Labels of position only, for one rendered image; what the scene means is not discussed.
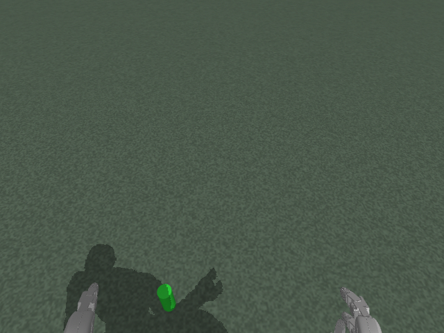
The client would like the can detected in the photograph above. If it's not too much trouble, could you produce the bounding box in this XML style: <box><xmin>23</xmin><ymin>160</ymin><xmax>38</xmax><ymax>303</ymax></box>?
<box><xmin>157</xmin><ymin>284</ymin><xmax>176</xmax><ymax>311</ymax></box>

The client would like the left robot hand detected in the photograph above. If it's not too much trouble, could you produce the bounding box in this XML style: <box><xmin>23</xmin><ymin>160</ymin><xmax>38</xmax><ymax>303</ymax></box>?
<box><xmin>64</xmin><ymin>282</ymin><xmax>99</xmax><ymax>333</ymax></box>

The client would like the right robot hand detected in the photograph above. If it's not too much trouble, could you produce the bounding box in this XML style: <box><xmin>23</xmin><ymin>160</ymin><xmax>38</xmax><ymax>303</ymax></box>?
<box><xmin>331</xmin><ymin>287</ymin><xmax>382</xmax><ymax>333</ymax></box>

